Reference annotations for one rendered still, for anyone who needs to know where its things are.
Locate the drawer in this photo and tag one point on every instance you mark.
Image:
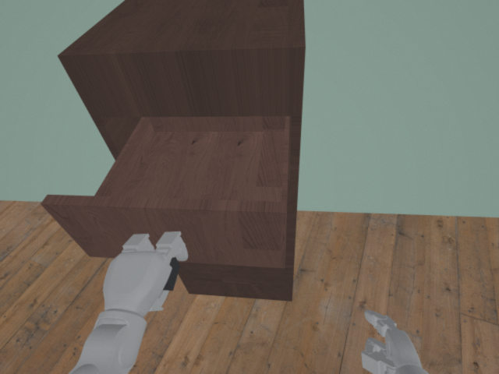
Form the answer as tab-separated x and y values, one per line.
221	181

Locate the right robot hand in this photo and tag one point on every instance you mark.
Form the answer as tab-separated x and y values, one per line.
380	358

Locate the handle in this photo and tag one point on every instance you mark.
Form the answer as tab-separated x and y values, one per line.
173	275

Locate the left robot hand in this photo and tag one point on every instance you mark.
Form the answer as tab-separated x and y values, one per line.
137	276

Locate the cabinet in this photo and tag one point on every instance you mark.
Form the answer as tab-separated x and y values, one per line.
199	58

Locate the robot left forearm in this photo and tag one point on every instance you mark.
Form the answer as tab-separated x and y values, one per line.
113	345

